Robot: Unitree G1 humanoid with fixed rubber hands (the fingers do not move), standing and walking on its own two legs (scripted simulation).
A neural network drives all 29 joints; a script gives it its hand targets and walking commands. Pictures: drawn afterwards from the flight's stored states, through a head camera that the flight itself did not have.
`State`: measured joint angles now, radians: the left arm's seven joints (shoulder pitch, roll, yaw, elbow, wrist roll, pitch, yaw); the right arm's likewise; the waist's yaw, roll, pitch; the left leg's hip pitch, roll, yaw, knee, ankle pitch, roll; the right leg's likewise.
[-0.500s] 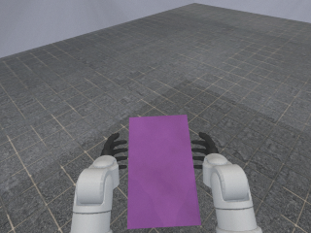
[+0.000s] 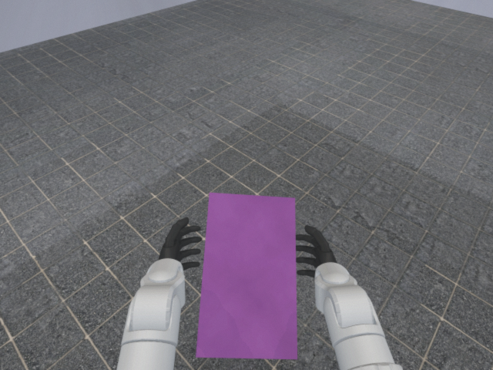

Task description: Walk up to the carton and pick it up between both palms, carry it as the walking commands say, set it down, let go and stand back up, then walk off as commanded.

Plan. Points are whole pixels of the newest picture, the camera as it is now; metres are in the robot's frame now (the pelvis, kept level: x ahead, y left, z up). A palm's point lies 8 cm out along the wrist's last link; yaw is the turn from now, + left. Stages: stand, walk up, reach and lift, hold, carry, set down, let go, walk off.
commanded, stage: set down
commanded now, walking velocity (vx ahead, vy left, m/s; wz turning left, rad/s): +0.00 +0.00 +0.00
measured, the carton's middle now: (245, 272) +0.32 +0.05 -0.08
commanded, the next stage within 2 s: none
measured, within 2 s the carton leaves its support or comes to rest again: neither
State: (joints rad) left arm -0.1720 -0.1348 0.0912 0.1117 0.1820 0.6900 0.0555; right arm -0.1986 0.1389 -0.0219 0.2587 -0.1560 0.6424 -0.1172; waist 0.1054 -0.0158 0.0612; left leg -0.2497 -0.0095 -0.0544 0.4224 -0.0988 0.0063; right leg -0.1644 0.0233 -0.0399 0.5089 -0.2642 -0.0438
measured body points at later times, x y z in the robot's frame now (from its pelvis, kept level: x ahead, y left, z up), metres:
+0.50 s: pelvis -0.03 +0.04 -0.02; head +0.06 +0.07 +0.42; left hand +0.33 +0.20 -0.04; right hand +0.32 -0.05 -0.06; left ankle +0.09 +0.13 -0.74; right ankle +0.01 -0.09 -0.73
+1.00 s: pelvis -0.01 +0.02 -0.05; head +0.18 +0.03 +0.36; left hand +0.35 +0.18 -0.13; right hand +0.37 -0.06 -0.15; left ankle +0.09 +0.13 -0.74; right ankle +0.01 -0.09 -0.74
